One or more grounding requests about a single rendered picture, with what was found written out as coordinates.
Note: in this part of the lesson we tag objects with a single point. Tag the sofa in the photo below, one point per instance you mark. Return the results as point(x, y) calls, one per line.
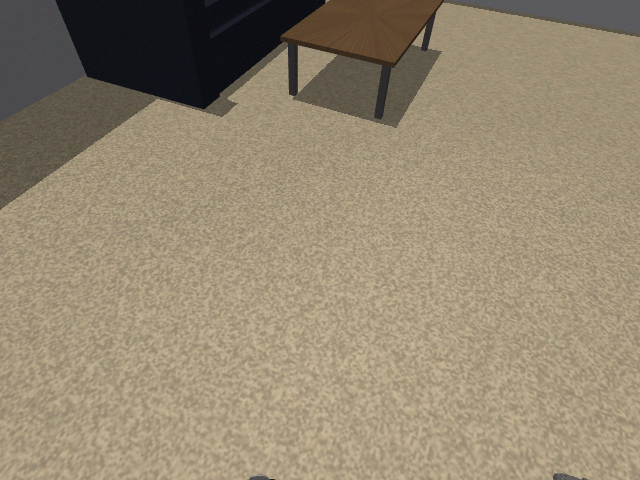
point(187, 51)

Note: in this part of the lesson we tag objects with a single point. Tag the coffee table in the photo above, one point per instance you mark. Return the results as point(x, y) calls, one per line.
point(376, 31)

